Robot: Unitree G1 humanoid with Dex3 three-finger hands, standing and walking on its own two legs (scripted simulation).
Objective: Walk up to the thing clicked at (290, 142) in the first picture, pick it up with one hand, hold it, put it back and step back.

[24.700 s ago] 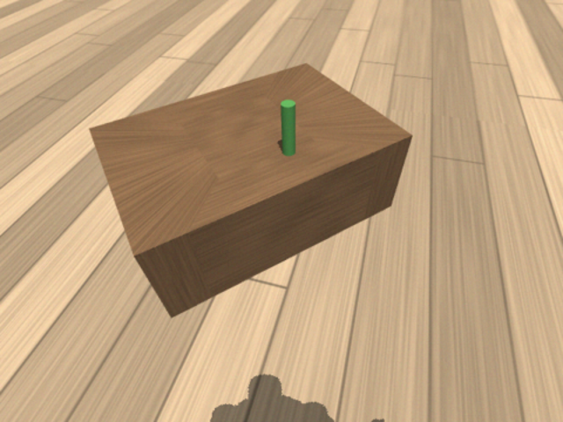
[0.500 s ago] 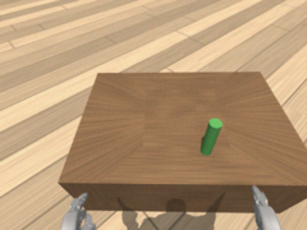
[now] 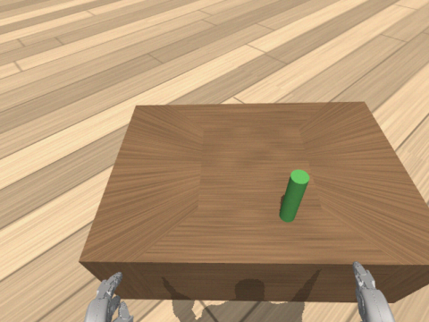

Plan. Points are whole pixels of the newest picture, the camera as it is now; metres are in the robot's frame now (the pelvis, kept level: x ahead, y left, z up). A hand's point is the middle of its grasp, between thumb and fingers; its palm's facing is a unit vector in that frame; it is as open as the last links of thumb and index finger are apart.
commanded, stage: home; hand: right
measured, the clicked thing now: (292, 198) +0.51 -0.20 -0.20
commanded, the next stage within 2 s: stand in 0.72 s
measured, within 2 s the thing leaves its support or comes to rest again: neither
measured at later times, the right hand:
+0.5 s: hand (332, 318) +0.17 -0.17 -0.06, palm faces +0.12 +0.95 -0.28, open 17.6 cm
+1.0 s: hand out of the picture +0.14 -0.20 -0.09, palm faces -0.05 +0.93 -0.36, open 16.0 cm
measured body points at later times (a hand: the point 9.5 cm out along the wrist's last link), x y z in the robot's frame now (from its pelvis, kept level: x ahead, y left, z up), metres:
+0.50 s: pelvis +0.00 +0.01 +0.00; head +0.01 +0.01 +0.45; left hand +0.16 +0.25 -0.07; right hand +0.16 -0.22 -0.04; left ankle +0.00 +0.13 -0.69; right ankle +0.01 -0.11 -0.69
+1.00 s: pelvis -0.01 +0.02 +0.01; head +0.00 +0.02 +0.46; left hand +0.14 +0.28 -0.09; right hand +0.14 -0.24 -0.07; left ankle +0.00 +0.13 -0.69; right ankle +0.01 -0.11 -0.69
